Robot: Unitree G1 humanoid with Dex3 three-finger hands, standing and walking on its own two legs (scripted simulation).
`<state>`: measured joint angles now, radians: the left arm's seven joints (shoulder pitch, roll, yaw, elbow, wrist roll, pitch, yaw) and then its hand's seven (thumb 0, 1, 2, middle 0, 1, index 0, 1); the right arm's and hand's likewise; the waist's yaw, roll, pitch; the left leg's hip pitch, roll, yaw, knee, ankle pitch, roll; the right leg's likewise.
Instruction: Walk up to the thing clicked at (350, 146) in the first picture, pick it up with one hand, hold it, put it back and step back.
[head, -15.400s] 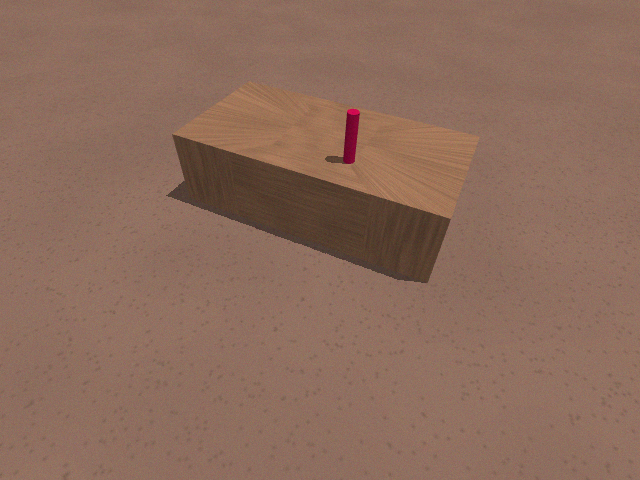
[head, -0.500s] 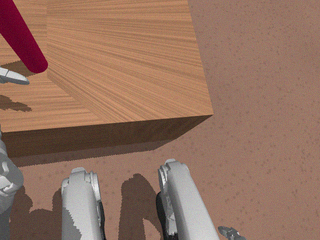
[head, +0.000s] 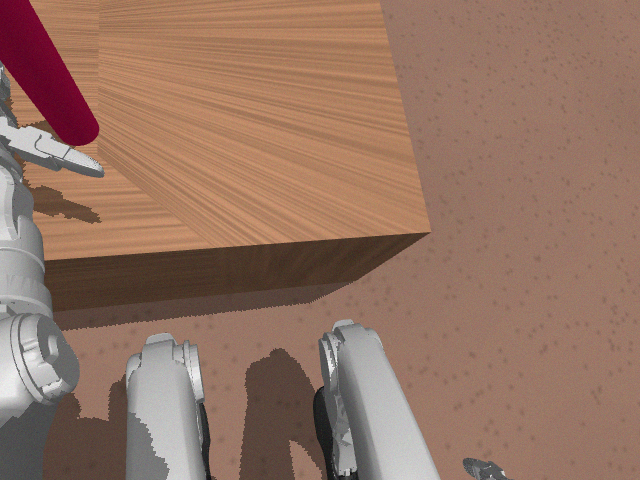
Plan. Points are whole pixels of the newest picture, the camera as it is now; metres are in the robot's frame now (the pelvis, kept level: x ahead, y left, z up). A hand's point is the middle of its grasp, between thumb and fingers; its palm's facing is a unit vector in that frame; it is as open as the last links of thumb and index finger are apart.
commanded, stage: rest palm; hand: left
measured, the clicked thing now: (39, 69) +0.57 +0.26 +0.01
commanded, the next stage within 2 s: close in 0.08 s
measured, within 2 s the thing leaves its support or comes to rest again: leaves its support in 1.38 s
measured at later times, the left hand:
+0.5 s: hand (67, 107) +0.54 +0.24 -0.01, palm faces +0.20 -0.98 -0.02, open 16.2 cm
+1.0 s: hand (74, 110) +0.55 +0.24 -0.02, palm faces +0.19 -0.98 -0.02, open 9.5 cm
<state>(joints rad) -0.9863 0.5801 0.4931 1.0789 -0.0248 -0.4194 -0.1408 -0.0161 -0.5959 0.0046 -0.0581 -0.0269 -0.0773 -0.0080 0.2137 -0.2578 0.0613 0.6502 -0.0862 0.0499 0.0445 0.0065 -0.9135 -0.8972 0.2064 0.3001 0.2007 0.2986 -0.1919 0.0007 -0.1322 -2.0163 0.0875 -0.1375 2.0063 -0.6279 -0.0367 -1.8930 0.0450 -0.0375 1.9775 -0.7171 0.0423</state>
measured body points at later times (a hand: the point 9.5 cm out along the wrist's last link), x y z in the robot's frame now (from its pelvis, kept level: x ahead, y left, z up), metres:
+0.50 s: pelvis +0.00 +0.00 -0.02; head +0.22 +0.06 +0.37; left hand +0.53 +0.29 -0.01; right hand +0.06 -0.26 -0.14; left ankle +0.08 +0.14 -0.42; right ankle +0.07 -0.13 -0.42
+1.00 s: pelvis -0.01 +0.00 -0.04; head +0.22 +0.05 +0.35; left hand +0.53 +0.29 -0.02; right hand +0.05 -0.27 -0.15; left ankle +0.08 +0.14 -0.42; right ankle +0.07 -0.13 -0.42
